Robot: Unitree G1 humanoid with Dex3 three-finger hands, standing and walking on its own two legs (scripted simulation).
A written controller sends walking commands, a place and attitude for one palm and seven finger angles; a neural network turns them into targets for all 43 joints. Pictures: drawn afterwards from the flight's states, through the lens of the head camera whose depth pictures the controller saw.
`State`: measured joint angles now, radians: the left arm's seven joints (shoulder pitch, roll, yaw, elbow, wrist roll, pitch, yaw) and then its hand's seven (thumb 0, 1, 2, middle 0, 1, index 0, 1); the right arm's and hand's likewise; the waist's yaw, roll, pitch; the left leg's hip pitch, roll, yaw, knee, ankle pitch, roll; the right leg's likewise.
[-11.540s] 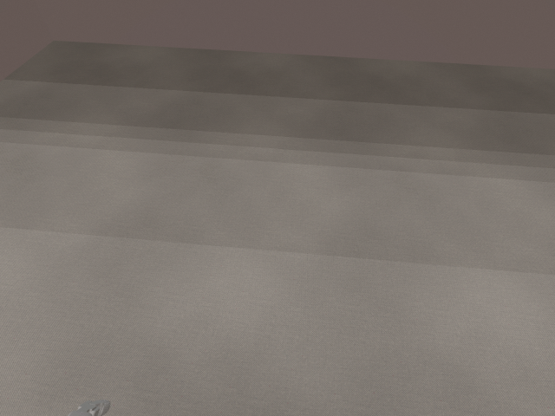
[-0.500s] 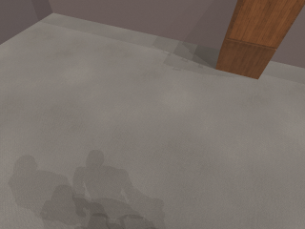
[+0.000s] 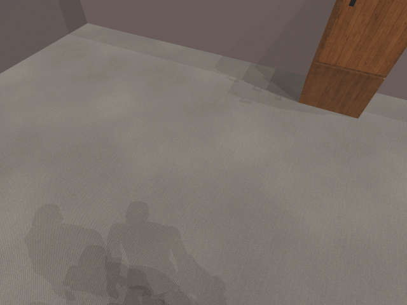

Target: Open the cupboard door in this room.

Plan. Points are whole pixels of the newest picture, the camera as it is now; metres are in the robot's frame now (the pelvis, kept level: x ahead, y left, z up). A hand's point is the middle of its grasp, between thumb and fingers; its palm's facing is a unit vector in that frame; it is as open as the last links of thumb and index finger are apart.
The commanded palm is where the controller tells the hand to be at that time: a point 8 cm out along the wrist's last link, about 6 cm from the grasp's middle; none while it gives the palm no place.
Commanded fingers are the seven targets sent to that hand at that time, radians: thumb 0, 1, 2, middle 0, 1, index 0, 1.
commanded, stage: stand and wait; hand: left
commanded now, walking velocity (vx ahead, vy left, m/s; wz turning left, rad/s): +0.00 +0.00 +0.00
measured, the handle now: out of the picture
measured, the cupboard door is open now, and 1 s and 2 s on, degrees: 0 0 0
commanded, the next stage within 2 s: turn or walk to find it in 0.78 s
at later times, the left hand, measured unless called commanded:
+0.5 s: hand out of the picture +0.03 +0.22 -0.16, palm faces +0.00 -0.97 -0.26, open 7.4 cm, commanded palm none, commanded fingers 0.00 0.90 0.90 -0.20 -0.30 -0.20 -0.30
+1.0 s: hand out of the picture +0.08 +0.26 -0.15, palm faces -0.08 -0.94 -0.33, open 7.4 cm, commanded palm none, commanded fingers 0.00 0.90 0.90 -0.20 -0.30 -0.20 -0.30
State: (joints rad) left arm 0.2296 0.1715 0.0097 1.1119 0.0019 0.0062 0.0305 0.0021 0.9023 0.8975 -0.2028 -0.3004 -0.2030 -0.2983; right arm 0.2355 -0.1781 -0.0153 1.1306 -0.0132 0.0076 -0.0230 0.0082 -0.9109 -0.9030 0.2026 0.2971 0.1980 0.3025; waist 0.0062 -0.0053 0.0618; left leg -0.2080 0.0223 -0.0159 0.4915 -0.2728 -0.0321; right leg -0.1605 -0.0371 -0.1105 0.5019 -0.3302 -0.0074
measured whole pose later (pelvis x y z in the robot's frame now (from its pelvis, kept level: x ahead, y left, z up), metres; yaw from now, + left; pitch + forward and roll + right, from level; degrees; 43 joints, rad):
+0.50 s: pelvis -0.01 +0.01 +0.01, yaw -1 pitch -2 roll +0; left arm 0.20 0.25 0.01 1.13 0.01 -0.01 0.01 0.00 0.90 0.90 -0.20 -0.30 -0.20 -0.30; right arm 0.16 -0.25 -0.01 1.12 -0.01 -0.01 -0.01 0.01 -0.91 -0.90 0.21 0.30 0.20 0.30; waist 0.02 -0.01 0.05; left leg -0.13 0.02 0.01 0.38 -0.21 -0.02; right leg -0.09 -0.03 -0.09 0.37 -0.25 0.00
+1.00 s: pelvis -0.01 +0.02 +0.01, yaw -6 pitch -1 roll +0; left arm 0.13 0.33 0.01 1.08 0.01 0.03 0.00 0.00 0.90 0.90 -0.20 -0.30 -0.20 -0.30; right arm 0.10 -0.32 0.00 1.05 -0.02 0.00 -0.02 0.01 -0.91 -0.90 0.20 0.30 0.20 0.30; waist 0.02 -0.01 0.06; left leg -0.14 0.03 0.09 0.39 -0.22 0.00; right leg -0.15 -0.03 -0.01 0.41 -0.24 0.02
